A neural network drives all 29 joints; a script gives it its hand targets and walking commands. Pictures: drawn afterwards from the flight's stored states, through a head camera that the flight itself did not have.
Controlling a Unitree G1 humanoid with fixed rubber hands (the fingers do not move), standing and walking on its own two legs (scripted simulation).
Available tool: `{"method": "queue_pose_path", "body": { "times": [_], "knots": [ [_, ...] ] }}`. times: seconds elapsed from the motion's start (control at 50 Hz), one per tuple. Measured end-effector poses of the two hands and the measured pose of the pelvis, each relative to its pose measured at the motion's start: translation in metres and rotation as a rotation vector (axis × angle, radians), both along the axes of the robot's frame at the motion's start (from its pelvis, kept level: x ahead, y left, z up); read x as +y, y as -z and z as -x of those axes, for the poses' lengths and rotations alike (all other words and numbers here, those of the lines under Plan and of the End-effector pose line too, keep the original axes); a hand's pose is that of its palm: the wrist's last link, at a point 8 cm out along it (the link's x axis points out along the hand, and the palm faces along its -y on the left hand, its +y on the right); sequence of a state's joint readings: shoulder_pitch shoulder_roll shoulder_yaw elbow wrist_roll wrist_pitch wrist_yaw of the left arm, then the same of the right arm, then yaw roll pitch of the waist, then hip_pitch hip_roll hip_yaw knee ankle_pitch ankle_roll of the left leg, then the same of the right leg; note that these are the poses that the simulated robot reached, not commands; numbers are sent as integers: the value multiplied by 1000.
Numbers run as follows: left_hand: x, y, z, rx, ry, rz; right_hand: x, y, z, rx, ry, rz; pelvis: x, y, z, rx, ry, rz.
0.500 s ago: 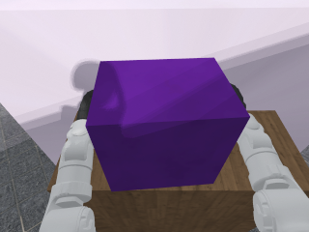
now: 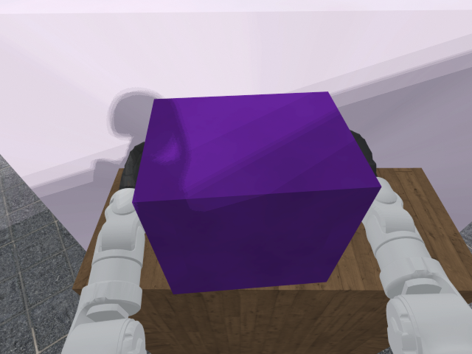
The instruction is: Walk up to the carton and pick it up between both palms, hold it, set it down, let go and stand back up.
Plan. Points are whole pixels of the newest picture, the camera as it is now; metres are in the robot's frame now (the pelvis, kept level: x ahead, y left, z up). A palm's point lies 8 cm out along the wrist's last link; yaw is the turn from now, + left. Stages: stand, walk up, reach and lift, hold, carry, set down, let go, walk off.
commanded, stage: set down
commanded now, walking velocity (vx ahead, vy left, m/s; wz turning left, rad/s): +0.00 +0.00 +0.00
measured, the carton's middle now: (247, 197) +0.38 +0.01 +0.06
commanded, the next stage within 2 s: none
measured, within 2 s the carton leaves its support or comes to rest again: neither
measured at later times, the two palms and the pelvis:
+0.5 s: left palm (134, 193) +0.37 +0.20 +0.09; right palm (359, 179) +0.39 -0.19 +0.10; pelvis +0.00 +0.00 +0.00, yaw +0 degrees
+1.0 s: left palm (136, 196) +0.37 +0.21 +0.07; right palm (358, 182) +0.40 -0.19 +0.09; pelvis +0.00 +0.00 +0.00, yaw +0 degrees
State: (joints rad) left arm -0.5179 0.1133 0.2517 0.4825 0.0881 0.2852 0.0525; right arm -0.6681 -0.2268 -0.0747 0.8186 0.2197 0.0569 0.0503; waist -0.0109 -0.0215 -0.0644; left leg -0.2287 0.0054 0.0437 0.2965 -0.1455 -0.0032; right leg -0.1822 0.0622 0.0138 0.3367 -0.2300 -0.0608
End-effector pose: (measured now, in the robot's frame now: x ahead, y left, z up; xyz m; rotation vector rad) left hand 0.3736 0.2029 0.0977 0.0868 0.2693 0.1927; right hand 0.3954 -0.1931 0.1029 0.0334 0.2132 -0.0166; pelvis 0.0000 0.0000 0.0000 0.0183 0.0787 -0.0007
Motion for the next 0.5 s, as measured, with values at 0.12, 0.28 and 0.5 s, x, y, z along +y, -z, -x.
{"method": "queue_pose_path", "body": {
  "times": [0.12,0.28,0.5],
  "knots": [
    [0,6,2,-5,0,1,0,5,2,-8,-4,2,0,0,0,4,0,0],
    [0,10,2,-17,2,-1,0,7,2,-21,-4,0,0,0,-1,8,0,0],
    [1,11,2,-25,3,-2,0,8,2,-30,-5,-5,0,0,0,8,0,0]
  ]
}}
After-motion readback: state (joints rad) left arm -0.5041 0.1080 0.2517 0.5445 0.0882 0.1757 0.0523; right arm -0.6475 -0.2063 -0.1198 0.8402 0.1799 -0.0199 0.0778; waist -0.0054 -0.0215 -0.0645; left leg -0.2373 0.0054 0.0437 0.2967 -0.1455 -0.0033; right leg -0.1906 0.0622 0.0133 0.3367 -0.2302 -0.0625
